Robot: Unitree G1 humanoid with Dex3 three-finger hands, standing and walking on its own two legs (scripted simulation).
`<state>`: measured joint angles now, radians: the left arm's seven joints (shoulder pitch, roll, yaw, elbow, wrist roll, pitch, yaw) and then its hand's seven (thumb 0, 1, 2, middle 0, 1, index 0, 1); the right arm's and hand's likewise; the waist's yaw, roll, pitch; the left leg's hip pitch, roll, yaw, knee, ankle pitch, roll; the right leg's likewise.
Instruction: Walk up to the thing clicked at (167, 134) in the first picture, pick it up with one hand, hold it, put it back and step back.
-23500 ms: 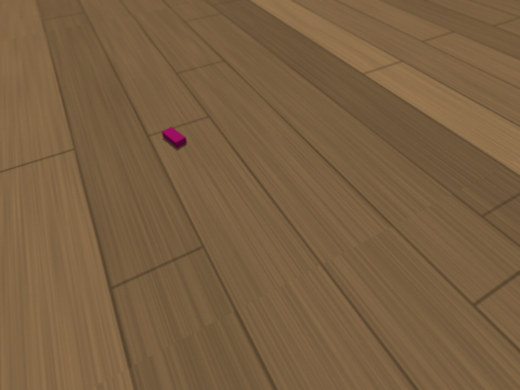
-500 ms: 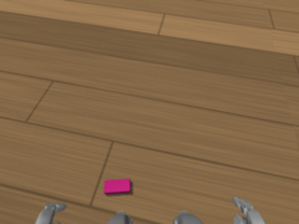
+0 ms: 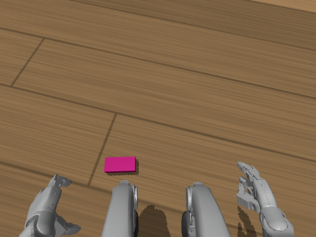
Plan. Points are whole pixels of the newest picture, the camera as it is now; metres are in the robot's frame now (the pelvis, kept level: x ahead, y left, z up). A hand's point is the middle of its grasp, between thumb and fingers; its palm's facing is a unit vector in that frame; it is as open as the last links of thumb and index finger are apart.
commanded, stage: rise first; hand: left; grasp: from above
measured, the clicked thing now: (120, 164) +0.40 +0.19 -0.56
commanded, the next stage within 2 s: none
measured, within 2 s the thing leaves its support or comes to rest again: neither
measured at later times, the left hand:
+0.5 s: hand (88, 181) +0.29 +0.27 -0.33, palm faces -0.48 -0.25 -0.84, open 14.0 cm
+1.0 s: hand (97, 173) +0.33 +0.25 -0.39, palm faces -0.47 -0.08 -0.88, open 14.2 cm
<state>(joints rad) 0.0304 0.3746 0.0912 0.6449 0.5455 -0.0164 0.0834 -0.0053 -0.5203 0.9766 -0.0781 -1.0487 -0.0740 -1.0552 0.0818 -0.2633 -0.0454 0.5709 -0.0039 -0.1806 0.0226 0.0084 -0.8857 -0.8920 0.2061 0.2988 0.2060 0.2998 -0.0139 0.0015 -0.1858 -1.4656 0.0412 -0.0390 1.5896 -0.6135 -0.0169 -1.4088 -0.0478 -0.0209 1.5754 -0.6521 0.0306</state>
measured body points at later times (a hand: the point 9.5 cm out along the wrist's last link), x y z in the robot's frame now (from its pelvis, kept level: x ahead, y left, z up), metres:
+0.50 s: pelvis -0.05 +0.00 -0.17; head +0.15 +0.02 +0.24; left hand +0.31 +0.28 -0.28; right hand +0.06 -0.27 -0.30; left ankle +0.05 +0.13 -0.55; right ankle +0.04 -0.14 -0.55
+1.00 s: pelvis -0.05 +0.00 -0.22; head +0.15 +0.03 +0.18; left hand +0.35 +0.25 -0.34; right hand +0.05 -0.28 -0.35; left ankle +0.05 +0.13 -0.55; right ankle +0.04 -0.14 -0.55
